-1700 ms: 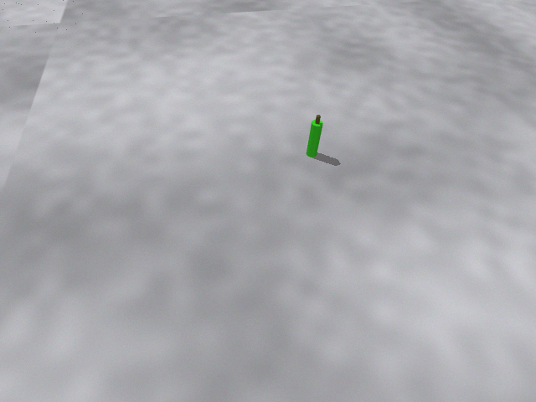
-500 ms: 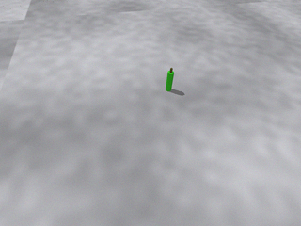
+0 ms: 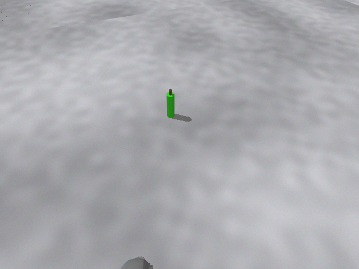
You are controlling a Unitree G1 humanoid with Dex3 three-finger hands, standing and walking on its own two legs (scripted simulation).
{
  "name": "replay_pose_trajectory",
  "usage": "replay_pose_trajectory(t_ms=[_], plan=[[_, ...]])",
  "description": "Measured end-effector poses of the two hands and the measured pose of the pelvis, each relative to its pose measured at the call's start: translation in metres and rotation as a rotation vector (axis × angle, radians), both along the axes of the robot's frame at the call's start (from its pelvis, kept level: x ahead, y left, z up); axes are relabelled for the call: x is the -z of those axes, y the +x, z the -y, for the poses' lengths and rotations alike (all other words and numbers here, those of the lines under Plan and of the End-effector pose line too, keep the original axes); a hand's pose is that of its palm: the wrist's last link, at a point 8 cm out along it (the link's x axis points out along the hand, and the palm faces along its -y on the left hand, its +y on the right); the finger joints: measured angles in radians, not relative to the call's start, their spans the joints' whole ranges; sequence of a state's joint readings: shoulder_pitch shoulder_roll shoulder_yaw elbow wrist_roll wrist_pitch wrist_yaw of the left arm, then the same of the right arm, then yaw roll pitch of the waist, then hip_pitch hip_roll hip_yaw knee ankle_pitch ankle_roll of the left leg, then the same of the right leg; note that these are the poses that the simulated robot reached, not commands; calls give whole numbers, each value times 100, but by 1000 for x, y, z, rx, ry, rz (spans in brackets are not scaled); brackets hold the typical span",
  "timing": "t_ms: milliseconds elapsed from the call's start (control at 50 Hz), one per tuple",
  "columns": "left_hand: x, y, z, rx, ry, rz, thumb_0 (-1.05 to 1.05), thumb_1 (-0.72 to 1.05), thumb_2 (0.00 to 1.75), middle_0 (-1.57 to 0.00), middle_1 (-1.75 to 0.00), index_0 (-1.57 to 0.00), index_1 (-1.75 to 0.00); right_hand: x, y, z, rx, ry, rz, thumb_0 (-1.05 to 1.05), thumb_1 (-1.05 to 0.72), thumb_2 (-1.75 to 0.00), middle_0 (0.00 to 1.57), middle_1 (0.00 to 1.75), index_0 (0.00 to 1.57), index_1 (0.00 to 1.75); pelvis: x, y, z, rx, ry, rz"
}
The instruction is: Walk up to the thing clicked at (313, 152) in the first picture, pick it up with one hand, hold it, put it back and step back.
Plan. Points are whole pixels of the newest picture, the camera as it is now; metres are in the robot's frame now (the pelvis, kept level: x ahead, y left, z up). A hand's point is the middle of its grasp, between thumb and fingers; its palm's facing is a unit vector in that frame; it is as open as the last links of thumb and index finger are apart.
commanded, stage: walk up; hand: left
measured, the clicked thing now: (170, 103) +1.35 +0.12 -0.64
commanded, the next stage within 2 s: none
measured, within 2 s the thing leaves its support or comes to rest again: neither
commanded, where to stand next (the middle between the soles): +1.01 -0.05 m, yaw -7 degrees
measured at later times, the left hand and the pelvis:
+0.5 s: hand (100, 173) +0.41 +0.26 -0.13, palm faces -0.21 -0.89 -0.40, open 7.4 cm; pelvis +0.25 +0.00 -0.01, yaw -7 degrees
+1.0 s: hand (104, 149) +0.53 +0.30 -0.17, palm faces -0.16 -0.92 -0.36, open 7.4 cm; pelvis +0.47 +0.02 -0.02, yaw -7 degrees
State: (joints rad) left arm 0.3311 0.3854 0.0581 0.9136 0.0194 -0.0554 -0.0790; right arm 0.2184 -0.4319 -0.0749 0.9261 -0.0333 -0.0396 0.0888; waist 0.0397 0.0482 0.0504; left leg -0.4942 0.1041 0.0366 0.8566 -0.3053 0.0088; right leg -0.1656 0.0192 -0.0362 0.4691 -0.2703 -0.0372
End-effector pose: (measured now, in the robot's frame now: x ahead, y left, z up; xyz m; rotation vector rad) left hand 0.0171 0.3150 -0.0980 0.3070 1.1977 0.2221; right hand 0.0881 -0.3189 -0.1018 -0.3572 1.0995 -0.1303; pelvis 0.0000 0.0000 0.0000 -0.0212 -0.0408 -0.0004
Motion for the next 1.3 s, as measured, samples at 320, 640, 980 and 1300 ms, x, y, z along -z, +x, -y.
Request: replay_pose_trajectory(t_ms=[320,640,980,1300], plan=[[14,242,-25,200,-8,62,1,90,90,-20,-30,-21,-30,-20,93,-20,158,-67,25,0,-90,-90,20,30,21,30,3,158,-27,84,36,-11],[-15,439,35,253,45,218,0,90,90,-20,-30,-21,-30,30,206,24,213,5,-97,1,-91,-90,20,30,21,30,15,307,19,119,21,16],[32,504,-24,154,19,-28,0,90,90,-20,-30,-21,-30,-7,415,2,135,-83,55,1,-90,-90,20,30,21,30,20,464,-16,124,8,-1],[-1,694,13,258,3,49,0,90,90,-20,-30,-21,-30,-3,467,3,239,-19,-74,1,-90,-90,20,30,21,30,0,588,2,145,44,2]])
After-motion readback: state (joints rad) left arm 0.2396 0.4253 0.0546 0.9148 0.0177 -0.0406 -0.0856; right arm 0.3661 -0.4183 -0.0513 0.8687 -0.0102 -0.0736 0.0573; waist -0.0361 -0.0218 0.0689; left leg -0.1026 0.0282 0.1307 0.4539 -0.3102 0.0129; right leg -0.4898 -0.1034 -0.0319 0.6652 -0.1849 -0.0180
